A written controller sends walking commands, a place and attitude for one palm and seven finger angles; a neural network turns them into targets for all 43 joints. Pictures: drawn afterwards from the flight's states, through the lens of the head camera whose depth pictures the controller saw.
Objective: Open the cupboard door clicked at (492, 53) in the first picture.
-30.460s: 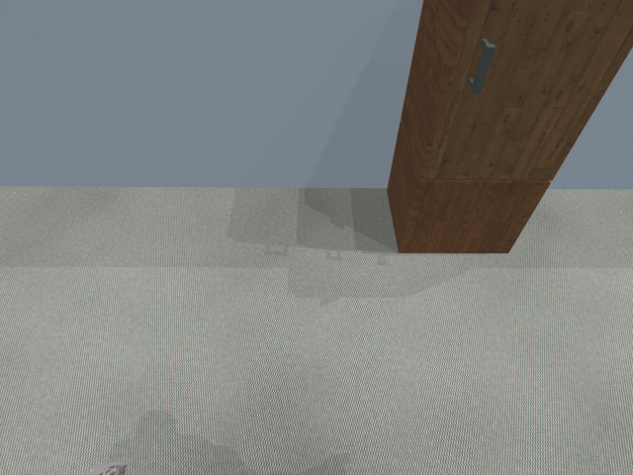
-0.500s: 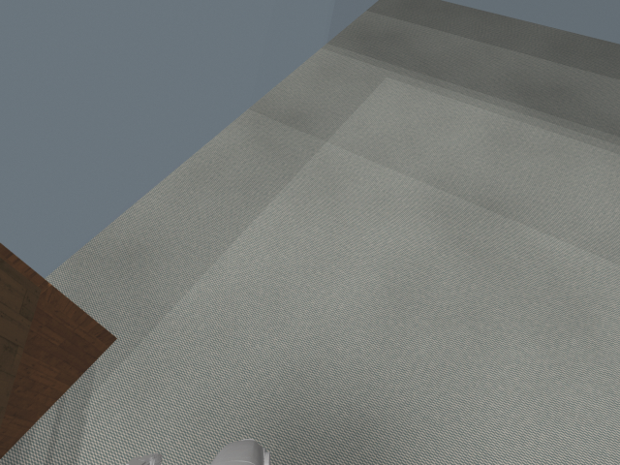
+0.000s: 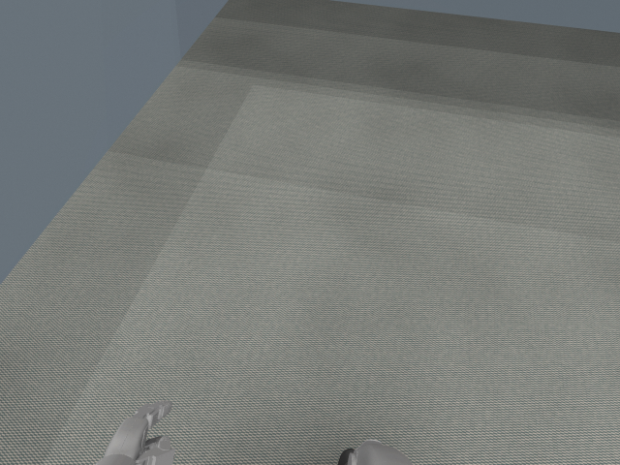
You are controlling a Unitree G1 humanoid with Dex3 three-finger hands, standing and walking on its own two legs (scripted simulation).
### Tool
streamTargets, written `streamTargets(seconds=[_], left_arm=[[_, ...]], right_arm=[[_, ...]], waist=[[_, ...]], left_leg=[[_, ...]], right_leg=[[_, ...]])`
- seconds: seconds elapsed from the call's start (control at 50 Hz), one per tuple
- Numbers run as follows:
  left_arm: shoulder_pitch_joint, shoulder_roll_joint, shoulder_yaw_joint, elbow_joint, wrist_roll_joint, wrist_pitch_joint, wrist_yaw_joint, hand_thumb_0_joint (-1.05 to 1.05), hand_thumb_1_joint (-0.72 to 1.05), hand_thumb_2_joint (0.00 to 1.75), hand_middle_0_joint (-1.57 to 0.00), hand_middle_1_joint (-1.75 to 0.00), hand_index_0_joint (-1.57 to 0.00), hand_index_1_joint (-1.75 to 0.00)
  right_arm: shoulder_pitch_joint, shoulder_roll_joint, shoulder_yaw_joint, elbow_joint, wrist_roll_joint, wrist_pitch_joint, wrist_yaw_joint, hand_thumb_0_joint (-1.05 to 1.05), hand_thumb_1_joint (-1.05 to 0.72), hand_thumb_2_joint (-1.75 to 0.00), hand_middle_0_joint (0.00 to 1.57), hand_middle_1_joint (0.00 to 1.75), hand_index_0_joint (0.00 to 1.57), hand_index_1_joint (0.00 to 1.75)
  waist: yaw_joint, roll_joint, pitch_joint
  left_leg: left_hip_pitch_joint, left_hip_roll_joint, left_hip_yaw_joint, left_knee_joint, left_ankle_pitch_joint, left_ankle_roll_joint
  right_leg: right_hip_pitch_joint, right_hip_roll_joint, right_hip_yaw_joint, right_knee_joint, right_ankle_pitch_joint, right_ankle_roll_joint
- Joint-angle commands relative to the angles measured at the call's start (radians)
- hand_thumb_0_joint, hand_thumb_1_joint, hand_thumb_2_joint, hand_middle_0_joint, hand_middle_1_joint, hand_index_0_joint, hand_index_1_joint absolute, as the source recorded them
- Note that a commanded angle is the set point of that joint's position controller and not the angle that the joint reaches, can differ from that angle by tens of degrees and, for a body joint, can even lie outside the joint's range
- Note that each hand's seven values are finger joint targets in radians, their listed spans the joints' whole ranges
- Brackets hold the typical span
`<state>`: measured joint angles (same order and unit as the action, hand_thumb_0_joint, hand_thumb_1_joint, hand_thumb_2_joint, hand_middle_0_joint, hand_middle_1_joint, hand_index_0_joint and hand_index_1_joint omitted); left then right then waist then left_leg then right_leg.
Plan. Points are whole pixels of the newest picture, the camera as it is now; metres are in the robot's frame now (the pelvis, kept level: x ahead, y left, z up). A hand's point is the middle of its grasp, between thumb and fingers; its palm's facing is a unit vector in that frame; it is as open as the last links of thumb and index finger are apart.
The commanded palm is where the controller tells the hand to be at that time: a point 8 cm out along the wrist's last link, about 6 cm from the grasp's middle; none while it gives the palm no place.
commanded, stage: walk to a spot facing it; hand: left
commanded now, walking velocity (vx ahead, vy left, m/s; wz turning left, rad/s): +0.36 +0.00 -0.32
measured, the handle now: out of the picture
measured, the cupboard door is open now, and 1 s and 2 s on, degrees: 42 42 42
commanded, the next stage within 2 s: turn to face it in 0.62 s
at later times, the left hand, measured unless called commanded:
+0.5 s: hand (200, 365) +0.28 +0.19 -0.16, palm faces -0.11 -0.97 -0.20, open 7.4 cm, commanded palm none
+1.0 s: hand (273, 241) +0.53 +0.09 -0.17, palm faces -0.13 -0.97 -0.18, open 7.3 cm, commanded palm none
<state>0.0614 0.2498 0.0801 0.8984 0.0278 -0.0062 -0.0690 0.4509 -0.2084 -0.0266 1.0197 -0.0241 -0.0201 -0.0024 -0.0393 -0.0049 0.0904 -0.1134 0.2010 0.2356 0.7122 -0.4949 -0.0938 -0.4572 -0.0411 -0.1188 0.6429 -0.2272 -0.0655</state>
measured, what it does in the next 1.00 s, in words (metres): walks ahead: left foot, then right foot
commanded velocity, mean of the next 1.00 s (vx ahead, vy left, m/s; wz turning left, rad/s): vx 0.23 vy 0.00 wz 0.00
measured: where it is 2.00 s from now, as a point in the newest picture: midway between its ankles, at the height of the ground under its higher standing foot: (370, 329)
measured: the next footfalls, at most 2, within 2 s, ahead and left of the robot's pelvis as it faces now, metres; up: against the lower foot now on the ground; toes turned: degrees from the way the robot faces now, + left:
left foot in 0.36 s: +0.31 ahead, +0.12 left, +0.00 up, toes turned -2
right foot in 0.68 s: +0.39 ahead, -0.20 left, +0.00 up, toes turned -20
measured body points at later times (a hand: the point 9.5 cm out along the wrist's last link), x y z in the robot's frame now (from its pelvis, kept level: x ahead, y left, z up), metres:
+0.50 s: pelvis +0.23 -0.01 +0.02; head +0.26 +0.00 +0.47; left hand +0.28 +0.24 -0.14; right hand +0.28 -0.25 -0.12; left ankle +0.27 +0.12 -0.72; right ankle +0.15 -0.10 -0.64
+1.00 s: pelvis +0.45 -0.09 +0.01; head +0.47 -0.07 +0.46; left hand +0.54 +0.14 -0.15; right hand +0.43 -0.32 -0.14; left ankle +0.50 +0.02 -0.72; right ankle +0.36 -0.18 -0.70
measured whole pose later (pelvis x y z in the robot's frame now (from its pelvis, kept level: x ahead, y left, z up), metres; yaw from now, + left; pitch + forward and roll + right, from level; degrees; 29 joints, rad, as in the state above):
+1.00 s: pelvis +0.45 -0.09 +0.01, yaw -9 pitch +1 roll +0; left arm 0.21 0.20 0.06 1.05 0.01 0.00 0.02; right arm 0.26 -0.15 -0.02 1.02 -0.03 -0.03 0.00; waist -0.03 -0.04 0.03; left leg -0.37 0.06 0.10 0.64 -0.27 0.01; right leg -0.25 -0.06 -0.12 0.75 -0.52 0.03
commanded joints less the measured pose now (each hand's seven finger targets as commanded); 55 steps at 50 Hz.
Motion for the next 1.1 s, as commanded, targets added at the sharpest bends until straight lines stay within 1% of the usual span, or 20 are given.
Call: streamTargets(seconds=[0.0,0.08,0.22,0.3,0.32,0.34,0.36,0.42,0.5,0.6,0.62,0.64,0.66,0.68,0.76,0.86,0.9,0.92,0.94,1.08], left_arm=[[0.312,0.250,0.060,0.033,-0.021,-0.015,0.055,0.00,0.90,0.90,-0.20,-0.30,-0.20,-0.30],[0.138,0.110,0.020,-0.001,-0.004,-0.043,0.067,0.00,0.90,0.90,-0.20,-0.30,-0.20,-0.30],[0.211,0.116,0.026,0.069,-0.006,-0.059,0.055,0.00,0.90,0.90,-0.20,-0.30,-0.20,-0.30],[0.207,0.103,0.024,0.077,-0.017,-0.056,0.057,0.00,0.90,0.90,-0.20,-0.30,-0.20,-0.30],[0.208,0.063,0.018,0.069,-0.014,-0.055,0.055,0.00,0.90,0.90,-0.20,-0.30,-0.20,-0.30],[0.236,0.012,0.005,0.051,-0.021,-0.056,0.047,0.00,0.90,0.90,-0.20,-0.30,-0.20,-0.30],[0.171,0.022,0.000,0.012,-0.014,-0.066,0.045,0.00,0.90,0.90,-0.20,-0.30,-0.20,-0.30],[0.105,0.022,0.010,0.025,0.001,-0.053,0.036,0.00,0.90,0.90,-0.20,-0.30,-0.20,-0.30],[0.110,-0.031,-0.007,0.028,-0.002,-0.026,0.015,0.00,0.90,0.90,-0.20,-0.30,-0.20,-0.30],[0.175,-0.003,0.007,0.057,0.004,-0.021,0.013,0.00,0.90,0.90,-0.20,-0.30,-0.20,-0.30],[0.252,0.034,0.017,0.079,0.005,-0.025,0.020,0.00,0.90,0.90,-0.20,-0.30,-0.20,-0.30],[0.364,0.117,0.035,0.111,0.010,-0.033,0.030,0.00,0.90,0.90,-0.20,-0.30,-0.20,-0.30],[0.476,0.231,0.062,0.134,0.001,-0.038,0.045,0.00,0.90,0.90,-0.20,-0.30,-0.20,-0.30],[0.457,0.232,0.054,0.130,-0.014,-0.032,0.057,0.00,0.90,0.90,-0.20,-0.30,-0.20,-0.30],[0.231,0.067,0.009,0.091,-0.001,-0.053,0.084,0.00,0.90,0.90,-0.20,-0.30,-0.20,-0.30],[0.183,0.064,0.003,0.115,-0.017,-0.049,0.082,0.00,0.90,0.90,-0.20,-0.30,-0.20,-0.30],[0.207,0.031,-0.009,0.104,-0.022,-0.032,0.085,0.00,0.90,0.90,-0.20,-0.30,-0.20,-0.30],[0.217,0.000,-0.019,0.088,-0.026,-0.024,0.089,0.00,0.90,0.90,-0.20,-0.30,-0.20,-0.30],[0.169,0.006,-0.021,0.061,-0.024,-0.014,0.095,0.00,0.90,0.90,-0.20,-0.30,-0.20,-0.30],[0.100,0.009,-0.003,0.026,-0.027,0.010,0.082,0.00,0.90,0.90,-0.20,-0.30,-0.20,-0.30]], right_arm=[[-0.228,-0.125,-0.036,-0.175,0.018,-0.042,-0.008,0.00,-0.90,-0.90,0.20,0.30,0.20,0.30],[-0.141,-0.070,-0.032,-0.087,-0.006,-0.005,-0.001,0.00,-0.90,-0.90,0.20,0.30,0.20,0.30],[-0.264,-0.040,-0.037,-0.135,-0.002,-0.025,0.021,0.00,-0.90,-0.90,0.20,0.30,0.20,0.30],[-0.196,-0.085,-0.044,-0.100,-0.005,-0.046,0.009,0.00,-0.90,-0.90,0.20,0.30,0.20,0.30],[-0.082,-0.145,-0.062,-0.066,-0.012,-0.052,0.000,0.00,-0.90,-0.90,0.20,0.30,0.20,0.30],[0.064,-0.255,-0.084,-0.036,-0.033,-0.054,-0.010,0.00,-0.90,-0.90,0.20,0.30,0.20,0.30],[0.115,-0.256,-0.079,-0.035,-0.029,-0.039,-0.016,0.00,-0.90,-0.90,0.20,0.30,0.20,0.30],[-0.066,-0.126,-0.049,-0.069,-0.020,-0.051,-0.016,0.00,-0.90,-0.90,0.20,0.30,0.20,0.30],[-0.091,-0.134,-0.047,-0.043,-0.016,-0.063,-0.014,0.00,-0.90,-0.90,0.20,0.30,0.20,0.30],[-0.134,-0.155,-0.055,-0.036,-0.013,-0.033,-0.003,0.00,-0.90,-0.90,0.20,0.30,0.20,0.30],[-0.152,-0.139,-0.051,-0.038,-0.010,-0.029,0.000,0.00,-0.90,-0.90,0.20,0.30,0.20,0.30],[-0.174,-0.099,-0.038,-0.052,0.000,-0.028,0.006,0.00,-0.90,-0.90,0.20,0.30,0.20,0.30],[-0.204,-0.050,-0.028,-0.096,0.013,-0.028,0.010,0.00,-0.90,-0.90,0.20,0.30,0.20,0.30],[-0.244,-0.087,-0.034,-0.112,0.008,-0.031,0.006,0.00,-0.90,-0.90,0.20,0.30,0.20,0.30],[-0.179,-0.029,-0.024,-0.033,0.003,-0.016,-0.001,0.00,-0.90,-0.90,0.20,0.30,0.20,0.30],[-0.067,0.028,-0.003,0.025,0.002,-0.009,0.007,0.00,-0.90,-0.90,0.20,0.30,0.20,0.30],[-0.003,-0.074,-0.023,0.031,-0.004,-0.016,0.004,0.00,-0.90,-0.90,0.20,0.30,0.20,0.30],[0.020,-0.157,-0.041,0.019,-0.007,-0.012,-0.006,0.00,-0.90,-0.90,0.20,0.30,0.20,0.30],[0.031,-0.175,-0.045,0.012,-0.011,-0.003,-0.021,0.00,-0.90,-0.90,0.20,0.30,0.20,0.30],[-0.146,-0.184,-0.060,-0.056,-0.009,0.019,-0.034,0.00,-0.90,-0.90,0.20,0.30,0.20,0.30]], waist=[[0.163,-0.187,-0.171],[0.022,-0.118,-0.105],[0.055,-0.101,-0.079],[-0.002,-0.046,-0.078],[-0.050,0.099,-0.120],[-0.095,0.317,-0.205],[-0.112,0.245,-0.180],[-0.024,0.167,-0.019],[0.015,0.153,-0.093],[0.063,0.090,-0.068],[0.103,0.056,-0.076],[0.164,-0.106,-0.104],[0.211,-0.376,-0.155],[0.202,-0.280,-0.131],[0.052,-0.159,-0.107],[0.007,-0.079,-0.103],[-0.007,0.119,-0.162],[-0.014,0.273,-0.168],[-0.039,0.271,-0.150],[0.017,0.180,-0.193]], left_leg=[[-0.689,-0.040,-0.218,0.682,-0.010,0.047],[-0.431,-0.023,-0.196,0.378,0.146,0.028],[-0.354,-0.100,-0.155,-0.033,0.261,0.037],[-0.075,-0.133,-0.134,-0.237,0.329,0.065],[0.123,-0.038,-0.278,-0.293,0.264,0.113],[0.296,0.225,-0.605,-0.392,0.151,0.227],[0.268,0.321,-0.763,-0.472,0.103,0.307],[-0.014,0.229,-0.551,-0.534,0.064,0.247],[-0.035,0.123,-0.205,-0.496,0.366,0.204],[-0.177,0.079,-0.113,-0.384,0.149,0.159],[-0.240,0.031,-0.072,-0.261,0.132,0.127],[-0.395,-0.059,0.018,-0.001,0.110,0.083],[-0.585,-0.163,-0.002,0.313,-0.162,0.056],[-0.639,-0.114,-0.145,0.455,-0.149,0.064],[-0.432,-0.047,-0.214,0.290,0.022,0.056],[-0.165,-0.149,-0.091,-0.163,0.360,0.054],[0.000,-0.049,-0.240,-0.242,0.696,0.111],[0.046,0.126,-0.470,-0.266,0.917,0.219],[0.022,0.202,-0.583,-0.321,0.992,0.297],[-0.056,0.062,-0.470,-0.284,0.862,0.247]], right_leg=[[0.551,-0.373,0.683,-0.411,-0.265,-0.221],[0.219,-0.215,0.325,-0.420,0.042,-0.141],[0.304,-0.172,0.308,-0.401,0.049,-0.128],[0.222,-0.117,0.259,-0.246,0.138,-0.074],[0.076,-0.046,0.219,-0.028,0.123,-0.037],[-0.128,0.072,0.064,0.300,-0.180,0.015],[-0.224,0.072,0.119,0.512,-0.331,0.018],[-0.280,-0.053,0.170,0.632,-0.139,0.030],[-0.071,-0.063,0.079,0.220,-0.093,0.054],[0.240,0.022,-0.042,-0.029,0.023,0.053],[0.353,0.023,-0.004,-0.086,-0.011,0.031],[0.515,-0.119,0.215,-0.180,-0.140,-0.037],[0.622,-0.361,0.629,-0.396,-0.238,-0.160],[0.581,-0.395,0.701,-0.453,-0.266,-0.222],[0.313,-0.302,0.268,-0.359,0.311,-0.133],[0.280,-0.188,0.009,-0.236,0.369,-0.022],[0.197,-0.119,-0.044,-0.023,0.178,0.056],[0.075,-0.031,-0.063,0.127,-0.167,0.102],[0.027,0.009,0.003,0.285,-0.451,0.109],[0.103,0.017,0.069,0.135,-0.257,0.120]])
